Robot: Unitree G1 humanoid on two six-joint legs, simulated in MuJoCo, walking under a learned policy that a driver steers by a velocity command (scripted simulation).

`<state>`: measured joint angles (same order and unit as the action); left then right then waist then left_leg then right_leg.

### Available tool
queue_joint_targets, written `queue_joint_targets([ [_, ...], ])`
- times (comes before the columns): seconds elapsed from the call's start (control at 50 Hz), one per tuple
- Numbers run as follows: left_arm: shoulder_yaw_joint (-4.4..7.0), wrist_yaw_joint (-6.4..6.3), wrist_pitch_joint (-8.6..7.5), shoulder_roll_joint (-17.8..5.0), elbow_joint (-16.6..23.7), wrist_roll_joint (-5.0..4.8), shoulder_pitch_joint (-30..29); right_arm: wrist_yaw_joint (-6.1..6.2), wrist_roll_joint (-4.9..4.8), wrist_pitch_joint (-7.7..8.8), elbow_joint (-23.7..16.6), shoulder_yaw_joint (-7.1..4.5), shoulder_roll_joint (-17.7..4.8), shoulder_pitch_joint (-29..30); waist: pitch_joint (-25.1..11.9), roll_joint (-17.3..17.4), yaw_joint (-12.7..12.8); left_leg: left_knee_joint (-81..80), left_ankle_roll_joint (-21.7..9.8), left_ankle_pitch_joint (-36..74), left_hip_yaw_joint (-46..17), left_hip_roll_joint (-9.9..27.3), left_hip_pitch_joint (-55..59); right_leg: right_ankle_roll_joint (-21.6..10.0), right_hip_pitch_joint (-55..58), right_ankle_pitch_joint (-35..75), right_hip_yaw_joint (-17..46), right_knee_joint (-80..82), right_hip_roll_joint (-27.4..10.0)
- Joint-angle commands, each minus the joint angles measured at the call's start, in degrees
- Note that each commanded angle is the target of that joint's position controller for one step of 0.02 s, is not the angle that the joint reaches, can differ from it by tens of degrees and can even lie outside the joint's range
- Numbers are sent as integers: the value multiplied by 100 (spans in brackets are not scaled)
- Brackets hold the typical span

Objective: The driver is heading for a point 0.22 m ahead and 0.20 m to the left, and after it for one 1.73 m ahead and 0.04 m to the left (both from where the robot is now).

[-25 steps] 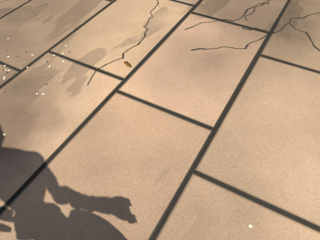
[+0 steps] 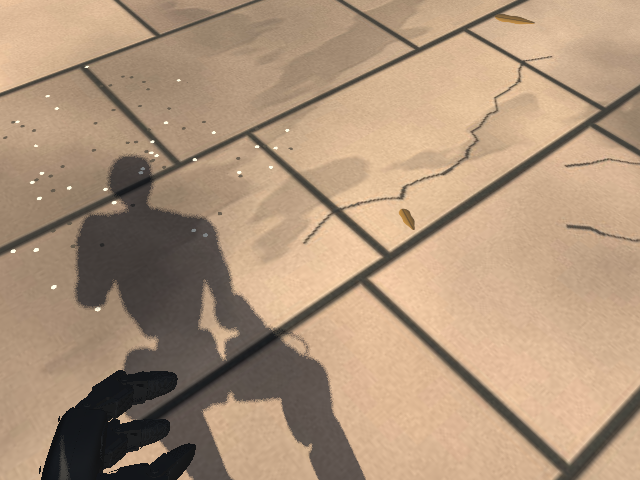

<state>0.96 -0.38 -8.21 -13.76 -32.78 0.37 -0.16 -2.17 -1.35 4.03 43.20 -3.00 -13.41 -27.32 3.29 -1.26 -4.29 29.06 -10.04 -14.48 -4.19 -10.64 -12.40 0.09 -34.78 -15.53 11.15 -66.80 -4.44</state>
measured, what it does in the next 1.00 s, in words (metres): walks ahead: right foot, then left foot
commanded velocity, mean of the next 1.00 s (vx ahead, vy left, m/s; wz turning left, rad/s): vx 1.00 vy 0.00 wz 0.26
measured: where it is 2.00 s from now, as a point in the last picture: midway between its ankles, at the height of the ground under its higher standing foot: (243, 122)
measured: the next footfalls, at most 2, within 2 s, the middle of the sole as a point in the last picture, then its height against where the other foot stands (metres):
right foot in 0.22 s outside the picture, level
left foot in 0.72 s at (166, 393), level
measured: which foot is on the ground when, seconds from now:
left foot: down 0.00-0.24, up 0.26-0.70, down 0.72-1.00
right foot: up 0.00-0.20, down 0.22-0.72, up 0.74-1.00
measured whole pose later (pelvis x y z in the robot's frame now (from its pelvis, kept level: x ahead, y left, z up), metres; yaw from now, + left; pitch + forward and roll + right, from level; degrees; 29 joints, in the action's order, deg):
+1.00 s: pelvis +0.78 +0.19 +0.00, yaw +13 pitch -1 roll +4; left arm 3.9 0.8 -1.2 -19.2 -39.6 -2.3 9.2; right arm -0.6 1.1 5.9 48.9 -5.3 -17.4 -24.2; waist 0.7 -3.0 -4.2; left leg 18.9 0.5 -19.5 13.0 -1.0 2.0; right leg -2.1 -46.8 -4.5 1.1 -66.9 -8.7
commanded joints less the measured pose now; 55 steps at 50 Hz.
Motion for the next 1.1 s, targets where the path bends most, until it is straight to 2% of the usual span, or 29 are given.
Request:
queue_joint_targets([
  [0.02, 181, -56, 73, -425, 375, 110, -259, 248, -93, 116, -619, -191, -773, 638, 156, -7, 331, -1553, -730, 715, -1751, 1004, -873, 324, 249, 980, -624, 1516, 186],
  [0.08, 168, 23, 29, -233, 617, -18, -871, 299, -98, -16, -504, -232, -871, 518, 26, 503, -49, -1365, -373, 536, -1607, 784, -1019, 430, 954, 1910, -875, 3121, 622],
  [0.16, 427, 70, -78, -741, 691, -281, -860, 359, -178, -30, -364, -297, -861, 493, -109, 894, -28, -773, -191, 231, -2323, 1122, -98, 427, 1336, 1892, -449, 3974, 634],
  [0.2, 636, 46, -145, -1101, 500, -338, 55, 358, -104, -66, -410, -339, -908, 728, -577, 1005, 552, 215, 1, 1783, -2348, 1184, 388, 187, 2142, 1435, -565, 3992, 608],
  [0.22, 725, -2, -121, -1253, 277, -345, 1270, 279, 43, -70, -547, -276, -819, 999, -1386, 981, 1209, 1611, 221, 2313, -2028, 1010, 49, -13, 3581, 1136, -464, 3683, 272],
  [0.24, 720, -66, -29, -1485, 71, -275, 2661, 200, 264, -55, -740, -55, -217, 995, -2465, 166, 1576, 3671, 325, 318, -1548, 727, -1199, -181, 5661, -381, 665, 3245, -684],
  [0.26, 726, 80, -76, -1794, -23, 49, 2576, 190, -300, 12, -1054, 81, 86, -63, -2952, -3232, 710, 5357, 518, -1770, -1048, 354, -3226, -1197, 6623, -3146, 4648, 5011, -2062],
  [0.28, 622, 105, -30, -1115, 187, 39, 2010, 275, -427, -51, -790, 39, -509, 137, -2030, -2286, 903, 5841, 568, -1080, -809, 1002, -3845, -1123, 5981, -4297, 4601, 5265, -1908],
  [0.3, 540, 51, 51, -763, 151, -25, 1878, 256, -224, -90, -866, -23, -855, 868, -1258, -1284, 1079, 5849, 604, -687, -514, 1113, -3913, -932, 5228, -3275, 3369, 5182, -1636],
  [0.32, 531, 38, 103, -803, -9, 15, 1876, 236, -51, -119, -940, -43, -851, 1282, -823, -115, 1016, 5628, 611, -490, -404, 1327, -3618, -822, 4445, -1903, 2408, 5134, -1413],
  [0.34, 526, 38, 113, -815, -157, 44, 1774, 208, 58, -113, -1072, -69, -792, 1613, -476, 143, 902, 5235, 584, -315, -406, 1541, -3426, -774, 3831, -969, 1701, 5162, -1187],
  [0.4, 406, 96, 59, -479, -523, -60, 1629, 113, -162, -270, -1204, -43, -536, 1596, -115, -306, 576, 4935, 538, -308, -328, 1953, -3307, -687, 3099, -39, 461, 5407, -965],
  [0.5, 384, 148, 21, -759, -960, 13, 2027, 79, -79, -170, -1345, 99, -344, 2101, 478, 116, 434, 3806, 644, 741, -583, 1634, -3765, -1050, 2639, 736, -300, 5924, -889],
  [0.56, 349, 120, 72, -920, -1184, -165, 2412, -65, 89, 20, -1545, 147, -432, 2986, 682, 316, 602, 2234, 638, 1597, 275, 1691, -3390, -1076, 2761, 1318, -635, 6322, -803],
  [0.62, 328, 87, 150, -1151, -1390, -232, 2830, -219, 15, 210, -1762, 167, -385, 3634, 717, 114, 801, 1123, 668, 1613, 510, 1422, -2670, -1055, 3253, 2245, -759, 6329, -954],
  [0.66, 313, 48, 225, -1362, -1480, -169, 2863, -200, -9, 267, -1766, 16, -690, 3337, 233, -444, 474, 679, 578, 1113, 633, 1032, -1685, -916, 3699, 4559, -854, 5600, -1033],
  [0.68, 312, 31, 267, -1472, -1565, -115, 2910, -135, -38, 251, -1668, -133, -997, 2698, -291, -846, 51, 628, 467, 814, 664, 849, -756, -843, 3781, 5688, -881, 4769, -1027],
  [0.7, 296, 7, 309, -1533, -1585, -75, 2726, -34, -73, 201, -1404, -289, -1249, 1490, -928, -1054, -716, 542, 380, 831, 683, 834, 913, -667, 3088, 5947, -1083, 3379, -840],
  [0.72, 192, -18, 278, -1223, -1390, 54, 2623, 115, -8, 100, -1073, -416, -1589, 120, -1861, -773, -1252, 1033, 294, 279, -393, 1846, 3202, -457, 1392, 4118, -987, 1394, -552],
  [0.74, -81, 21, 149, -15, -1178, -100, 3570, 102, 233, 165, -924, -457, -2080, -56, -3202, 1361, -363, 54, -334, -2307, -3458, 3367, 4592, -339, -154, -993, -463, -712, 349],
  [0.76, 43, 9, 65, -537, -1117, -408, 3023, 61, 231, 198, -824, -346, -1546, -240, -3125, 1473, -618, -1177, -258, -3176, -4508, 3358, 4106, -426, -619, -994, -16, -1442, 274],
  [0.78, 149, -42, 90, -711, -878, -563, 2258, 58, 151, 232, -663, -245, -1181, 92, -1753, 1240, -563, -1310, -98, -2677, -3646, 3254, 3329, -390, -1338, -640, -246, -1729, 99],
  [0.8, 126, -70, 125, -612, -793, -463, 1939, 49, 126, 251, -555, -186, -947, 433, -1080, 710, -355, -1298, -52, -1639, -2741, 3162, 2402, -382, -1349, -240, -374, -1552, -177],
  [0.82, 166, -61, 208, -568, -815, -310, 1824, 33, 207, 276, -459, -146, -705, 774, -655, 477, -62, -1381, 64, -856, -1944, 2902, 1503, -384, -986, 69, -429, -1304, -388],
  [0.84, 183, 5, 335, -425, -856, -325, 2151, 34, 305, 310, -392, -103, -459, 1032, -604, 790, 293, -1472, 67, -480, -1414, 2810, 949, -358, -577, 289, -337, -1208, -575],
  [0.88, 196, 83, 603, -242, -854, -388, 2184, 30, 193, 333, -257, -101, -244, 1431, -235, 806, 553, -1791, 170, 106, -460, 2705, 352, -322, -410, 179, -378, -988, -756],
  [0.94, 183, 108, 758, -220, -646, -264, 1750, 110, 216, 363, -147, -166, -489, 1652, 331, 490, 696, -2075, 269, 997, 616, 2592, -20, -205, -841, 776, -464, -595, -794],
  [1.04, 157, 345, 653, -451, -310, -199, 714, 271, 223, 342, -63, -249, -1046, 1403, 665, -67, 461, -2347, 480, 1550, 1829, 2263, 442, -402, -649, 2380, -1285, 1382, -450],
  [1.1, 266, 483, 581, -751, -161, -264, 585, 305, 196, 206, -58, -339, -1566, 1253, 340, 182, 587, -1628, 666, 5012, 2084, 2343, 1361, -682, 180, 2165, -2094, 2088, 179],
])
